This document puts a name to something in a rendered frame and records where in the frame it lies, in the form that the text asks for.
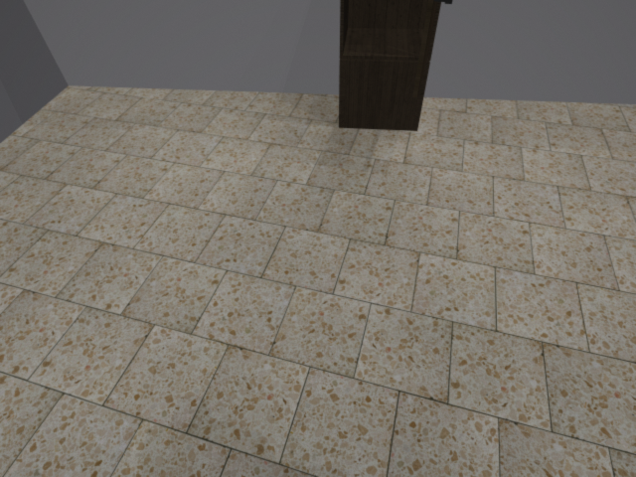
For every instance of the cupboard door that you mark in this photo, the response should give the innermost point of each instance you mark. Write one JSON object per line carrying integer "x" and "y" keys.
{"x": 426, "y": 36}

